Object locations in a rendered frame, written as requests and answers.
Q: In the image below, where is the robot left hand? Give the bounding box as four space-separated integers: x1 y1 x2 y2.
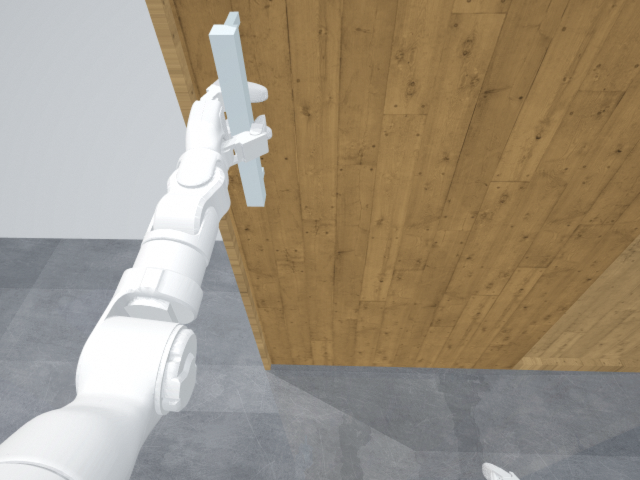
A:
185 79 272 171

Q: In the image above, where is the handle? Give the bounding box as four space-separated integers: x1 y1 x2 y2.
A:
209 12 266 207

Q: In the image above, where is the left robot forearm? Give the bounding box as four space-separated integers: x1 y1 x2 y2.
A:
76 148 231 393

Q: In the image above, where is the left robot upper arm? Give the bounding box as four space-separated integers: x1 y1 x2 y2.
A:
0 315 197 480

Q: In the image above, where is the wardrobe door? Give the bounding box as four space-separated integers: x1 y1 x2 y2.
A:
524 234 640 360
169 0 640 370

